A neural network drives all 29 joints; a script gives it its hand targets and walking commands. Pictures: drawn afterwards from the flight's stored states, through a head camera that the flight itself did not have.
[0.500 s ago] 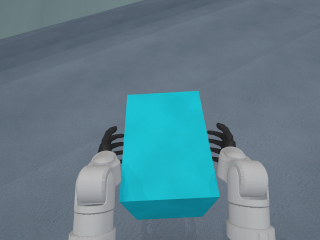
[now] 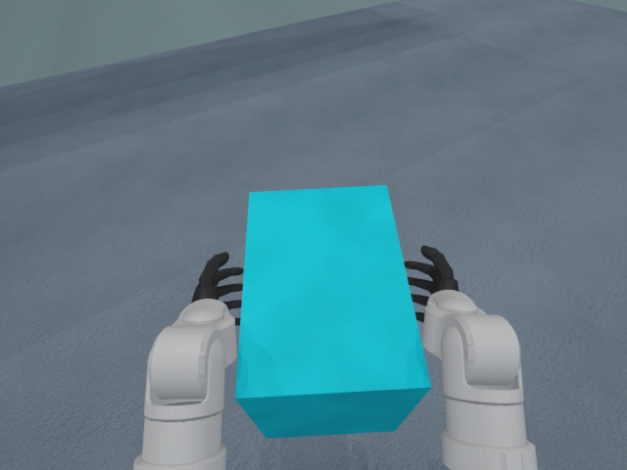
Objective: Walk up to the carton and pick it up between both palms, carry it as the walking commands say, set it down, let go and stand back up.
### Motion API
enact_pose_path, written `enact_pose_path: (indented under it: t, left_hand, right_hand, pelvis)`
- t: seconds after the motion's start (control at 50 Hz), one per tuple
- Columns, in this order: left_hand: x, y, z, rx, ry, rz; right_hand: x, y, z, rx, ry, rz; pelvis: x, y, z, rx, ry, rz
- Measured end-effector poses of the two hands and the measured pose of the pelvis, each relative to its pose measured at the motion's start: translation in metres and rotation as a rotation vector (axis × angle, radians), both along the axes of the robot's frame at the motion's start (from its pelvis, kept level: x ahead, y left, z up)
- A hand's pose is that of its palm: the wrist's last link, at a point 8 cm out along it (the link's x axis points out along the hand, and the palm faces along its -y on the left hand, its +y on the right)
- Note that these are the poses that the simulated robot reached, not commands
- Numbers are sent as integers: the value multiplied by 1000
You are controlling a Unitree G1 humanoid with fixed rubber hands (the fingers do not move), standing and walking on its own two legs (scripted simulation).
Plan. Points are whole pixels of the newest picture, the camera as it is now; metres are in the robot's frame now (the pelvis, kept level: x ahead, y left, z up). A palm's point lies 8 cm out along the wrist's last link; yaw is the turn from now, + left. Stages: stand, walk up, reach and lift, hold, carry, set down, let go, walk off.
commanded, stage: carry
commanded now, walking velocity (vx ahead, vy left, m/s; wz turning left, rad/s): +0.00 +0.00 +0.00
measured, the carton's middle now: (324, 315) +0.33 -0.01 +0.01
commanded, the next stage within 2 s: none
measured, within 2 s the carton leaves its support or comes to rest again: neither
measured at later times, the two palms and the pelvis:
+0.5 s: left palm (183, 314) +0.28 +0.16 +0.10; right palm (410, 304) +0.28 -0.11 +0.10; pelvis +0.01 +0.03 +0.00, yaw +0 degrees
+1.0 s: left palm (125, 307) +0.30 +0.24 +0.08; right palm (341, 291) +0.31 -0.03 +0.09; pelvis +0.03 +0.10 -0.01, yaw +2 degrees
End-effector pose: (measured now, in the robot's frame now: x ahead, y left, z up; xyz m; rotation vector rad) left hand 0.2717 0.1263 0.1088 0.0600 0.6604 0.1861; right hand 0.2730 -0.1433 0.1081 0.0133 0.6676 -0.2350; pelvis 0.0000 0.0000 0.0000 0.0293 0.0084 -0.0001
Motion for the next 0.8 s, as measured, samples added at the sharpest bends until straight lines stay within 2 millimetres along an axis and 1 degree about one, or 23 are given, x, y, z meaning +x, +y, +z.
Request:
enact_pose_path:
  t: [0.12,0.24,0.38,0.5,0.8]
  left_hand:
    - [-12,7,-5,-1,23,0]
    - [-13,13,-4,-7,18,1]
    - [-3,21,-7,-8,30,1]
    - [7,33,-11,-11,42,3]
    - [26,84,-19,-25,51,15]
  right_hand:
    - [-12,7,-4,-3,28,2]
    - [-12,13,-2,-9,25,3]
    - [-3,21,-5,-13,39,3]
    - [8,34,-7,-15,50,5]
    - [30,84,-10,-27,53,16]
  pelvis:
    - [-11,6,1,-4,-2,3]
    - [-11,11,0,-11,-3,3]
    - [-2,19,1,-21,9,3]
    - [7,30,1,-31,22,5]
    - [25,75,-2,-66,39,17]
